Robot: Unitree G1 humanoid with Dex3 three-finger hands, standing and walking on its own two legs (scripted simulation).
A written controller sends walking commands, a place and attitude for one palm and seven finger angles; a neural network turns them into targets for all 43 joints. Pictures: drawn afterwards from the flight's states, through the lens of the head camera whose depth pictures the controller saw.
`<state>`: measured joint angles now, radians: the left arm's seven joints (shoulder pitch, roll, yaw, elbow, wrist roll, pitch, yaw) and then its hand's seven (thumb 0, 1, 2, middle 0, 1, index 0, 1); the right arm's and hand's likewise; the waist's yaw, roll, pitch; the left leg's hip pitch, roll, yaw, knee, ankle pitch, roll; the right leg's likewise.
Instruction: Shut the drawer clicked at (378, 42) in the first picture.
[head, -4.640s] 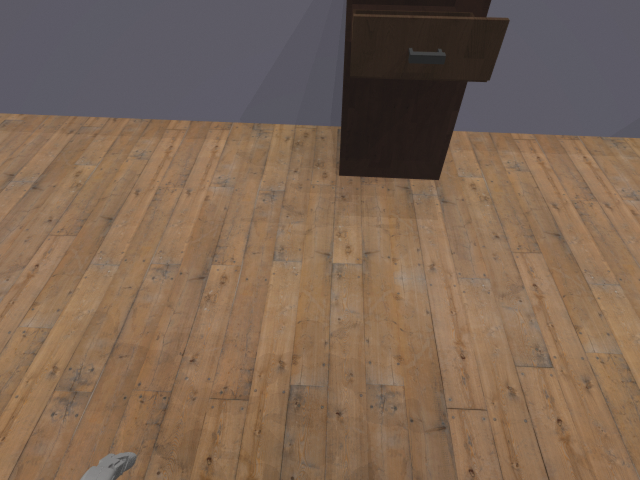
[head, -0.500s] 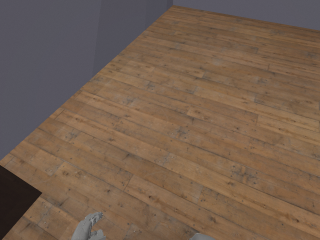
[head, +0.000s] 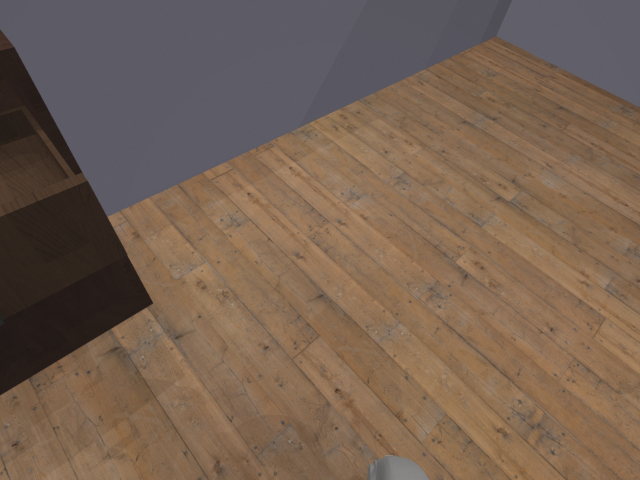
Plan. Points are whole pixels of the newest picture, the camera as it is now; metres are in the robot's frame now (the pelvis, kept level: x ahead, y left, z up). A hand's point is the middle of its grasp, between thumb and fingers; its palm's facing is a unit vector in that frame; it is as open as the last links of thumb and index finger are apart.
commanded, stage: turn to face it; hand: left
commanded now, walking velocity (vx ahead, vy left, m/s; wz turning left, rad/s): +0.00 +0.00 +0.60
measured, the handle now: out of the picture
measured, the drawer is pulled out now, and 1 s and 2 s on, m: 0.30 0.30 0.30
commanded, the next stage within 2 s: take the last steps up to it in 1.18 s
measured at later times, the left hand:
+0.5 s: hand out of the picture +0.01 +0.15 -0.14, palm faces +0.32 -0.91 -0.28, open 7.4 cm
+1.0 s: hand out of the picture -0.14 +0.20 -0.18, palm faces +0.58 -0.78 -0.25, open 7.4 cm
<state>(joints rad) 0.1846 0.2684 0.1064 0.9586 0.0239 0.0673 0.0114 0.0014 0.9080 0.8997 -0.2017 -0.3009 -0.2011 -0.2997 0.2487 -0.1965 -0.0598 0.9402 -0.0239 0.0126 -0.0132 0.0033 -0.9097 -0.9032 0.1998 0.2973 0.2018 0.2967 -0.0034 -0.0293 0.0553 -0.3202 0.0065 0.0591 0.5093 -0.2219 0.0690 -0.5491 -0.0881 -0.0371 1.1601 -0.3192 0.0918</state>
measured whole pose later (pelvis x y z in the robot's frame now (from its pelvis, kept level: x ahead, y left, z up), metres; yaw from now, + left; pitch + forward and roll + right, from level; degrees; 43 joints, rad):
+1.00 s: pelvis -0.06 -0.02 +0.00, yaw +33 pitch +0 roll -2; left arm 0.21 0.28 0.07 0.95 0.01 0.07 0.01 0.00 0.91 0.90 -0.20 -0.30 -0.20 -0.30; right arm 0.14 -0.20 -0.03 0.91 -0.02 0.02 0.00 0.00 -0.91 -0.90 0.20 0.30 0.20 0.30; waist 0.03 -0.03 0.09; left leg -0.22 -0.01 0.02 0.49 -0.27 0.05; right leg -0.48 -0.11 -0.04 1.11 -0.41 0.09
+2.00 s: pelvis -0.01 +0.06 +0.01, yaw +41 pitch -1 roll +0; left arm 0.32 0.19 0.06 1.11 0.03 0.01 -0.01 0.00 0.91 0.90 -0.20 -0.30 -0.20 -0.30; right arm 0.35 -0.12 -0.02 1.09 -0.02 -0.07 -0.03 0.00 -0.93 -0.90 0.20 0.30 0.20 0.30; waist 0.02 -0.05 0.02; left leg -0.04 0.02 0.14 0.33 -0.27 0.03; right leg -0.54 -0.10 -0.05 1.08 -0.24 0.01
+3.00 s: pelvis +0.18 +0.13 +0.00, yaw +39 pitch -2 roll +0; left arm 0.27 0.14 0.02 1.10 0.02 0.03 0.03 0.00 0.90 0.90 -0.21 -0.30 -0.21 -0.30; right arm 0.14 -0.16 -0.04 1.04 -0.01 0.02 -0.04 -0.01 -0.94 -0.90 0.20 0.30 0.20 0.30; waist 0.04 0.00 0.09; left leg -0.25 0.03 0.10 0.46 -0.17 0.01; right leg -0.24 -0.01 -0.13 0.47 -0.21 -0.05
